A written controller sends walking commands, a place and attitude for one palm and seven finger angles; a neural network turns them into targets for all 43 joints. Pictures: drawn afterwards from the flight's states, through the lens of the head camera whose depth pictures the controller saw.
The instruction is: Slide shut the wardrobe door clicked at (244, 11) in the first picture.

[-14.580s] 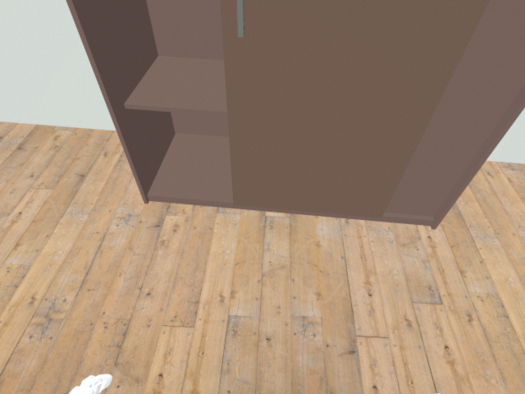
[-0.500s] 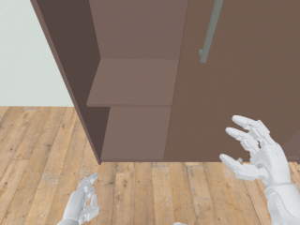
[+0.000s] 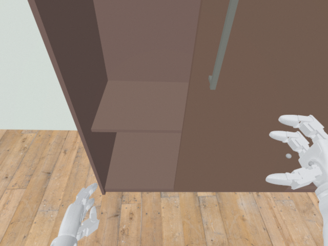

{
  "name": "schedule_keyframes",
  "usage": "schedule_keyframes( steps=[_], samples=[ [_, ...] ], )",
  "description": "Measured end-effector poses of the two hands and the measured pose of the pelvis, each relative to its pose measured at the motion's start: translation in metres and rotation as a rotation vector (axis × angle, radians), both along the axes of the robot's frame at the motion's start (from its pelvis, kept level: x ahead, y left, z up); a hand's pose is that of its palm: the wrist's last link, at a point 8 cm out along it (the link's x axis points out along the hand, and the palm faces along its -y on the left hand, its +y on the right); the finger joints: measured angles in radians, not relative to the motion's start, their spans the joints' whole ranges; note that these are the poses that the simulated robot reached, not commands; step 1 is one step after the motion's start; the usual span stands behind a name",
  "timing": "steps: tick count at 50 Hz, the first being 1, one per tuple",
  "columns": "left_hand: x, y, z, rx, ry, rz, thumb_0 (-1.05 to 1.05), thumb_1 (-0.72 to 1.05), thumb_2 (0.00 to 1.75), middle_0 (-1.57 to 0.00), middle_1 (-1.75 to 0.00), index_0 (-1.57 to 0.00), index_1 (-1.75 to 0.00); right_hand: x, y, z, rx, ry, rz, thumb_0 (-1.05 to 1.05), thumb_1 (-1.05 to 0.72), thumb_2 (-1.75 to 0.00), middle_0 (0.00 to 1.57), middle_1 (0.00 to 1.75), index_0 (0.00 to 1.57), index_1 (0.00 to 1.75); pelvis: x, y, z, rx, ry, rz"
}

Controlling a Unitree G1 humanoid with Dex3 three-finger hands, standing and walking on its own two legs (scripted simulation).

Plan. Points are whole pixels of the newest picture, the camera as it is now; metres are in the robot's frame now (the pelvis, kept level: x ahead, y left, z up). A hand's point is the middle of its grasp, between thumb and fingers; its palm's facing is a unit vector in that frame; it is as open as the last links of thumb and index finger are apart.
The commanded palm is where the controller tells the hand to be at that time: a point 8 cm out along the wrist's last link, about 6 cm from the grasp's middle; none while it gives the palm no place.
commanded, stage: raise the hand with hooked fingers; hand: right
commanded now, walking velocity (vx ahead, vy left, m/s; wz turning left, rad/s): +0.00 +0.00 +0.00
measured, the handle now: (220, 45) +0.59 -0.16 +0.25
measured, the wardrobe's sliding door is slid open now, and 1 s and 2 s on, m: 0.44 0.44 0.44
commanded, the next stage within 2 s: move the hooked fingers beside the handle in 0.90 s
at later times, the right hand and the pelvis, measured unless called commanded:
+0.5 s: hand (320, 109) +0.29 -0.27 +0.26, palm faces +0.08 +0.99 -0.10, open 13.9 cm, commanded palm +0.25 -0.30 +0.25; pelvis +0.01 +0.02 +0.01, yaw -1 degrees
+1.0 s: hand (308, 116) +0.29 -0.26 +0.24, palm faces +0.04 +0.99 -0.10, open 14.0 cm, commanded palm +0.25 -0.30 +0.25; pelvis +0.01 +0.02 +0.01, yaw +0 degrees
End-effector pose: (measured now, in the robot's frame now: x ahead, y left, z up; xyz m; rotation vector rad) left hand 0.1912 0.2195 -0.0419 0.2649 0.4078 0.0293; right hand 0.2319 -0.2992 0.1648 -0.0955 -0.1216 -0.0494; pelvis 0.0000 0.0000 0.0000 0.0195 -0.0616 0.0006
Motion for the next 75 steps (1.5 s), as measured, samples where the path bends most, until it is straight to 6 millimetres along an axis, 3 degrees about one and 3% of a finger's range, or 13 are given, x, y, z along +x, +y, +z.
schedule_keyframes(
  steps=[5, 11, 23, 30, 35, 39, 43, 54, 60, 69, 75],
  samples=[
    [0.018, -0.017, 0.007, -0.035, -0.018, -0.056, 0.01, 0.9, 0.9, -0.21, -0.3, -0.2, -0.3, 0.004, -0.01, 0.031, -0.003, -0.056, -0.027, 0.0, 0.4, -0.34, 0.3, 1.14, 0.3, 1.14, 0.005, 0.003, 0.004, -0.002, -0.014, -0.004],
    [0.028, -0.027, 0.004, -0.063, 0.016, -0.088, 0.01, 0.9, 0.9, -0.21, -0.3, -0.2, -0.3, 0.013, -0.016, 0.048, -0.009, 0.006, -0.025, -0.01, 0.47, -0.31, 0.3, 1.18, 0.3, 1.18, 0.007, 0.007, 0.008, -0.005, -0.018, -0.012],
    [0.023, -0.006, -0.003, -0.059, 0.085, -0.063, 0.01, 0.9, 0.9, -0.21, -0.3, -0.2, -0.3, 0.026, -0.026, 0.098, -0.02, -0.049, -0.028, -0.01, 0.5, -0.3, 0.3, 1.2, 0.3, 1.2, 0.012, 0.017, 0.012, -0.007, -0.017, -0.012],
    [0.016, 0.014, -0.005, -0.058, 0.099, -0.021, 0.01, 0.9, 0.9, -0.21, -0.3, -0.2, -0.3, 0.039, -0.016, 0.075, 0.003, 0.07, 0.02, -0.01, 0.5, -0.3, 0.3, 1.2, 0.3, 1.2, 0.01, 0.018, 0.012, -0.01, 0.002, 0.0],
    [0.014, 0.02, 0.001, -0.043, 0.081, -0.004, 0.01, 0.9, 0.9, -0.2, -0.3, -0.2, -0.3, 0.035, -0.003, 0.071, 0.01, 0.002, 0.038, -0.01, 0.5, -0.3, 0.3, 1.2, 0.3, 1.2, 0.012, 0.019, 0.012, -0.011, -0.003, 0.013],
    [0.015, 0.018, 0.004, -0.038, 0.068, -0.004, 0.01, 0.9, 0.9, -0.2, -0.3, -0.2, -0.3, 0.029, -0.01, 0.081, 0.016, -0.066, -0.006, -0.01, 0.5, -0.3, 0.3, 1.2, 0.31, 1.2, 0.014, 0.02, 0.012, -0.009, -0.014, 0.013],
    [0.018, 0.013, 0.003, -0.045, 0.068, -0.012, 0.01, 0.9, 0.9, -0.2, -0.3, -0.2, -0.3, 0.03, -0.02, 0.084, 0.013, -0.027, -0.048, -0.01, 0.5, -0.3, 0.3, 1.2, 0.31, 1.2, 0.012, 0.019, 0.012, -0.008, -0.02, 0.005],
    [0.02, -0.004, 0.003, -0.069, 0.062, -0.041, 0.01, 0.9, 0.9, -0.21, -0.3, -0.2, -0.3, 0.029, -0.016, 0.083, 0.015, -0.019, 0.014, -0.01, 0.5, -0.3, 0.3, 1.2, 0.3, 1.2, 0.01, 0.014, 0.013, -0.009, -0.014, 0.003],
    [0.015, -0.004, -0.001, -0.049, 0.089, -0.041, 0.01, 0.9, 0.9, -0.21, -0.3, -0.2, -0.3, 0.049, -0.024, 0.071, 0.044, 0.048, -0.038, -0.01, 0.5, -0.3, 0.3, 1.2, 0.3, 1.2, 0.005, 0.014, 0.012, -0.006, -0.01, -0.01],
    [0.002, 0.004, -0.005, -0.047, 0.108, 0.022, 0.01, 0.9, 0.9, -0.21, -0.3, -0.2, -0.3, 0.092, 0.007, 0.088, 0.036, -0.02, 0.069, -0.01, 0.5, -0.3, 0.3, 1.2, 0.3, 1.2, 0.01, 0.009, 0.013, -0.01, 0.01, 0.01],
    [-0.01, 0.018, -0.011, -0.053, 0.149, 0.081, 0.01, 0.9, 0.9, -0.21, -0.3, -0.2, -0.3, 0.109, -0.008, 0.076, 0.069, 0.075, 0.004, -0.01, 0.5, -0.3, 0.3, 1.2, 0.31, 1.2, 0.014, 0.009, 0.013, -0.013, 0.031, 0.026]
  ],
)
